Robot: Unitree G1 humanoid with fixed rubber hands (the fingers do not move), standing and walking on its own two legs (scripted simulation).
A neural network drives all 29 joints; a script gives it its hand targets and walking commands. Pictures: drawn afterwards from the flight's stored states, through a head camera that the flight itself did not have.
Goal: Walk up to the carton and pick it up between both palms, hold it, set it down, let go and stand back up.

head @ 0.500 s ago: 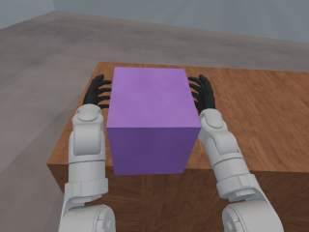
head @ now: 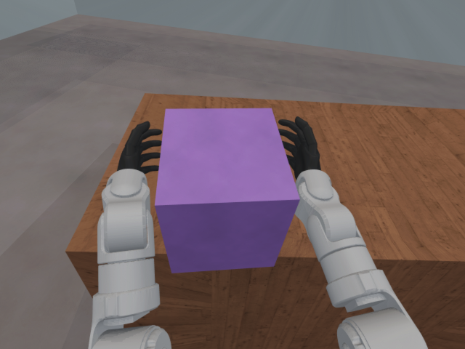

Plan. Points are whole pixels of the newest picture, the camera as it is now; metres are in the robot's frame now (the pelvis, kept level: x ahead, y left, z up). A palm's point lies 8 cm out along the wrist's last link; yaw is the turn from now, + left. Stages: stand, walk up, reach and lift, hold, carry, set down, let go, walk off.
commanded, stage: hold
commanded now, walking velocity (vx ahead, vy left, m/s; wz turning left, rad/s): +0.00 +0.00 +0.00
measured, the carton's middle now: (221, 190) +0.35 +0.00 +0.12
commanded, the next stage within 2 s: set down in 0.12 s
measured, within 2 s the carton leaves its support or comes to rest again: neither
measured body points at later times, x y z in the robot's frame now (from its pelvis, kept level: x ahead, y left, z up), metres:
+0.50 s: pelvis +0.00 -0.01 +0.00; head -0.04 +0.02 +0.45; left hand +0.38 +0.14 +0.19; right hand +0.38 -0.14 +0.20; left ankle +0.03 +0.12 -0.75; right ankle -0.01 -0.12 -0.75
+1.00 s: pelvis +0.02 -0.01 +0.00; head +0.00 +0.02 +0.45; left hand +0.40 +0.12 +0.15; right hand +0.39 -0.15 +0.16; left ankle +0.03 +0.12 -0.75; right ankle -0.01 -0.12 -0.75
